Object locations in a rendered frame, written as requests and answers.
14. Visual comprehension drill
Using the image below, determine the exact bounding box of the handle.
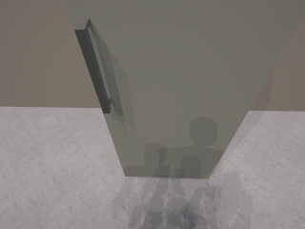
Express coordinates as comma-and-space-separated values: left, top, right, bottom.
74, 18, 112, 114

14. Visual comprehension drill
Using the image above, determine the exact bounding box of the fridge door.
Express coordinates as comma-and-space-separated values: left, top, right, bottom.
63, 0, 305, 179

